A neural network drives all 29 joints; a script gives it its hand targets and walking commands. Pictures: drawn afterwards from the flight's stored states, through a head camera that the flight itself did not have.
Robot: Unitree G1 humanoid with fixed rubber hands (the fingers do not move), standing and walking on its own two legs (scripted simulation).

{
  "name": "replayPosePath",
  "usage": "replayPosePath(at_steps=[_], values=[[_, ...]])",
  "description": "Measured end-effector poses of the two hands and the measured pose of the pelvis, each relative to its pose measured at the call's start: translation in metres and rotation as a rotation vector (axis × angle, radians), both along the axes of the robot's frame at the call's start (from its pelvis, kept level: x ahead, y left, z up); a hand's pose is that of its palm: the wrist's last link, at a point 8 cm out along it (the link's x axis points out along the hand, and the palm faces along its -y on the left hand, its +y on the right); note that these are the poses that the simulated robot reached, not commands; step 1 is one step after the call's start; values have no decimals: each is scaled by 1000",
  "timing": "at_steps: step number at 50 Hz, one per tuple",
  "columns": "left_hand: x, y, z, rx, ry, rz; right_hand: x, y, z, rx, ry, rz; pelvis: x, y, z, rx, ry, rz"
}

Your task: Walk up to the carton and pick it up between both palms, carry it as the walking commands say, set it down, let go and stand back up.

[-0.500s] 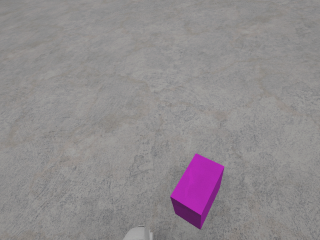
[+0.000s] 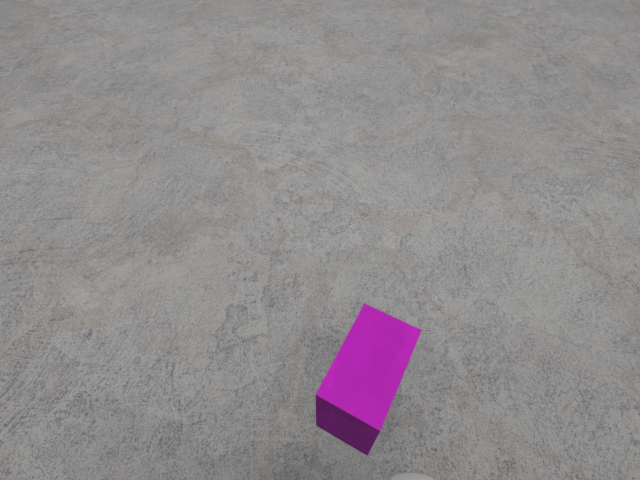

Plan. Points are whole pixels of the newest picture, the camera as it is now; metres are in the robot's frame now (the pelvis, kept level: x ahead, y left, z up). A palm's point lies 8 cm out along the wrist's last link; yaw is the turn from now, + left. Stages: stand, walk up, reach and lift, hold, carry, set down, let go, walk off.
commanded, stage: walk up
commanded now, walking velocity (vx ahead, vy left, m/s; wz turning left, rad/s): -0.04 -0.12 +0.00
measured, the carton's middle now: (365, 380) +0.44 -0.11 -0.63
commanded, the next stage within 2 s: none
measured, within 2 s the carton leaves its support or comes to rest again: neither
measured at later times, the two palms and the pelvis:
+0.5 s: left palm out of the picture -0.03 +0.15 -0.14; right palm out of the picture -0.02 -0.29 -0.15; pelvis -0.03 -0.07 +0.00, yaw +2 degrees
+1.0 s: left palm out of the picture -0.10 +0.26 -0.10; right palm out of the picture -0.01 -0.28 -0.14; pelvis -0.04 -0.01 +0.01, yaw -8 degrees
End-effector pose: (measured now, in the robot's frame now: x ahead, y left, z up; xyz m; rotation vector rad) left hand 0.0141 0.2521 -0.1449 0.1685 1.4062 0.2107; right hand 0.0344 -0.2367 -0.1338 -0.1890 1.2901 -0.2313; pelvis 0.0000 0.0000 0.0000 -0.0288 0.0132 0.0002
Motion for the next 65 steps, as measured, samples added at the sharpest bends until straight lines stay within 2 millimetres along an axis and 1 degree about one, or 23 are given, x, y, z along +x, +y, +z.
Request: replayPosePath(at_steps=[4, 8, 9, 12, 16, 19, 23, 30, 34, 38, 41, 43, 46, 48, 50, 53, 55, 57, 58, 59, 61, 63, 65], values=[[5, -13, 3, 17, -20, -29, -20, -26, -5, -3, 26, -22, -10, -17, -3, 7, 4, -5], [0, -41, 4, 36, -74, -34, -36, -49, -22, 43, 63, -13, -17, -42, -10, 42, -1, 6], [-4, -51, 7, 33, -80, -24, -40, -52, -24, 56, 76, -2, -18, -46, -8, 38, -8, 7], [-18, -76, 17, 9, -69, -18, -44, -58, -20, 88, 87, 4, -17, -55, 1, 46, -8, -3], [-28, -99, 17, -20, -44, -14, -48, -63, -18, 100, 87, 9, -19, -64, 5, 46, -8, 3], [-30, -106, 12, -29, -59, 13, -53, -65, -19, 91, 118, 23, -21, -66, 3, 29, -6, 28], [-38, -105, 2, -40, -45, 32, -52, -61, -20, 72, 116, 28, -24, -67, -2, 16, -12, 43], [-48, -106, 2, -49, -44, 32, -47, -53, -14, 82, 65, 28, -28, -70, 2, 33, -34, 27], [-54, -105, 4, -46, -47, 33, -50, -48, -15, 97, 62, 40, -32, -69, 2, 32, -43, 28], [-64, -103, 5, -43, -32, 32, -60, -43, -16, 109, 76, 40, -36, -68, 2, 33, -44, 23], [-77, -94, 6, -15, 9, 18, -65, -46, -18, 107, 93, 33, -41, -62, 0, 31, -28, -4], [-93, -79, 15, 21, 72, 11, -63, -50, -17, 98, 98, 25, -44, -52, 3, 46, -9, -43], [-113, -47, 33, 76, 173, 2, -54, -54, -11, 73, 54, -2, -46, -34, 8, 73, 20, -106], [-117, -21, 42, 115, 215, -1, -49, -51, -8, 57, 25, -15, -44, -22, 10, 91, 33, -133], [-116, 4, 47, 147, 233, -4, -45, -42, -5, 46, 14, -22, -41, -8, 9, 95, 43, -145], [-105, 41, 45, 172, 236, -15, -35, -19, -5, 39, 6, -28, -33, 16, 5, 89, 51, -163], [-92, 65, 36, 169, 236, -38, -24, 2, -6, 35, -19, -35, -26, 36, -1, 79, 50, -184], [-73, 89, 20, 154, 230, -79, -15, 22, -11, 16, -66, -60, -17, 57, -13, 46, 51, -207], [-59, 98, 14, 146, 222, -107, -15, 33, -11, 10, -78, -82, -15, 65, -15, 49, 45, -219], [-40, 104, 9, 139, 203, -138, -17, 44, -9, 13, -81, -104, -13, 70, -14, 52, 36, -239], [5, 109, 7, 117, 131, -208, -25, 64, -1, 23, -82, -153, -7, 78, -8, 42, 26, -279], [55, 104, 8, 87, 40, -281, -35, 76, 6, 21, -78, -212, 1, 84, -2, 21, 24, -301], [102, 95, 11, 56, -51, -341, -46, 84, 9, 9, -62, -255, 9, 90, 1, 7, 25, -315]])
